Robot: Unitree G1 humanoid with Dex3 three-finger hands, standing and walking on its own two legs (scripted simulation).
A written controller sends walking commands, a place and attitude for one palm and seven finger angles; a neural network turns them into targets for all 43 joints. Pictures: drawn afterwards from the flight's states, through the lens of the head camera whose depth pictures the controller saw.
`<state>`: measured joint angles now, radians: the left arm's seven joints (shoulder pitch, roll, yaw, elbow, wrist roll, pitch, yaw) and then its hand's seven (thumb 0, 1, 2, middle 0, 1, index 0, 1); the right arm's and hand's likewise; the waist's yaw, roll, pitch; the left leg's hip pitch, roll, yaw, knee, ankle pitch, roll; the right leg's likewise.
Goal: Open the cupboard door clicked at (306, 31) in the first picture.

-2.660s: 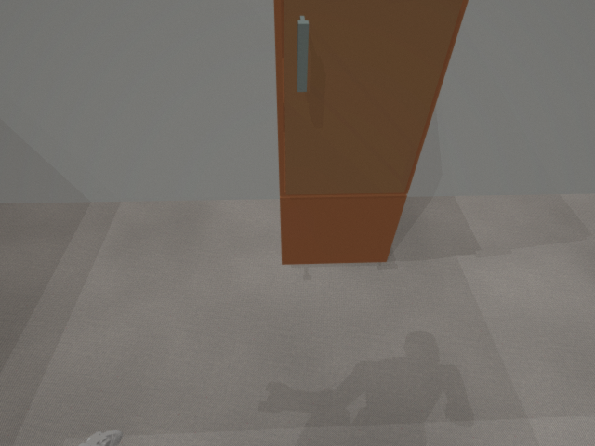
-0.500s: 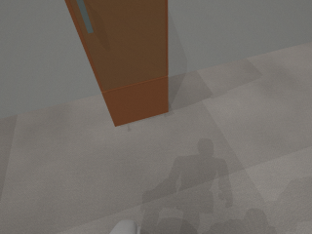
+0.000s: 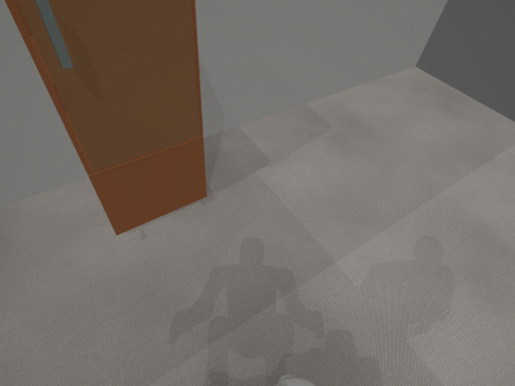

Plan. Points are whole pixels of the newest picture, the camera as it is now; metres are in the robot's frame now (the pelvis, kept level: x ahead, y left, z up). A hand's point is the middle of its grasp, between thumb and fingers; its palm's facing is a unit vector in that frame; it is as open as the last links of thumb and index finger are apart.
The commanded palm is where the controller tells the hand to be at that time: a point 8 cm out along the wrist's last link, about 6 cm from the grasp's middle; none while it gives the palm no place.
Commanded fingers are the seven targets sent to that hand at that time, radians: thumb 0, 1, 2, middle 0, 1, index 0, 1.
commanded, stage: walk to a spot facing it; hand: left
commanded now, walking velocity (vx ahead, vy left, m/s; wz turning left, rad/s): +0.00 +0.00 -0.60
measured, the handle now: (52, 29) +0.79 +0.56 +0.13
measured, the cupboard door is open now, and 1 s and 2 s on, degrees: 0 0 0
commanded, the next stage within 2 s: turn to face it in 0.78 s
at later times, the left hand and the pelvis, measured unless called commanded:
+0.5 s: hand (217, 355) +0.20 +0.08 -0.15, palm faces -0.32 -0.92 -0.22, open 7.3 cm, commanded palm none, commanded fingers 0.00 0.90 0.90 -0.20 -0.30 -0.20 -0.30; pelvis +0.03 -0.06 -0.01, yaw -19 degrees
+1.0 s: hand (214, 332) +0.26 +0.09 -0.20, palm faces -0.40 -0.91 -0.14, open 7.4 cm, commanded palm none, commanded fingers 0.00 0.90 0.90 -0.20 -0.30 -0.20 -0.30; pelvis +0.23 -0.08 -0.02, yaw -29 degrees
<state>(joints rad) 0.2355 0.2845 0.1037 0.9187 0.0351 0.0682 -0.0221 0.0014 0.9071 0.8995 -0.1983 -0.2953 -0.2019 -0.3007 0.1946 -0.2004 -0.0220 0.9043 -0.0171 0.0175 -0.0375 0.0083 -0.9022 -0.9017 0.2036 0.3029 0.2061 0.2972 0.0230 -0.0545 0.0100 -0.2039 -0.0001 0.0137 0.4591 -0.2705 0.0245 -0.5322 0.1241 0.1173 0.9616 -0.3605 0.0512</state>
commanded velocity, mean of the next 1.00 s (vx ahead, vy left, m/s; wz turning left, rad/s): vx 0.22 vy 0.00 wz -0.25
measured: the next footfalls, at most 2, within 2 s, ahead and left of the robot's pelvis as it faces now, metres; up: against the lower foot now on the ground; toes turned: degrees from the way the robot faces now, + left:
right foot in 0.40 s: +0.01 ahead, -0.16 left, +0.00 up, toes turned -24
left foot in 0.88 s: +0.38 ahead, -0.07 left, +0.00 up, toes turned -19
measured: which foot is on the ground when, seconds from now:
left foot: down 0.00-0.40, up 0.42-0.86, down 0.88-1.00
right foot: up 0.00-0.38, down 0.40-0.90, up 0.92-1.00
